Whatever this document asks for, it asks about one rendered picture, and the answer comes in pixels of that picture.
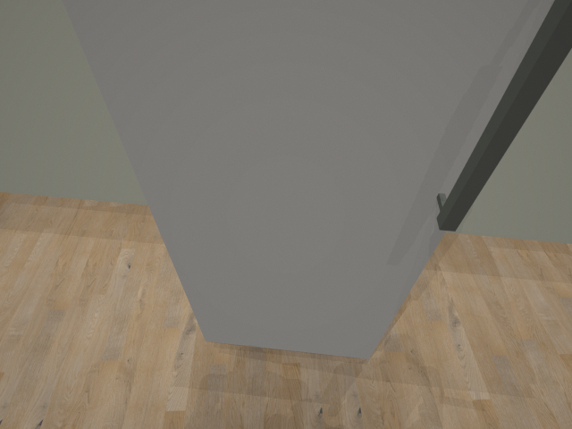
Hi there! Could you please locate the fridge door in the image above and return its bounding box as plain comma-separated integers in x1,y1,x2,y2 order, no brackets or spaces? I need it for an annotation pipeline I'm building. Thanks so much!
62,0,555,359

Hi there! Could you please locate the handle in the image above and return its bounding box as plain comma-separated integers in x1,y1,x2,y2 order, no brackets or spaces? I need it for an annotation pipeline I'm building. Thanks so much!
437,0,572,231

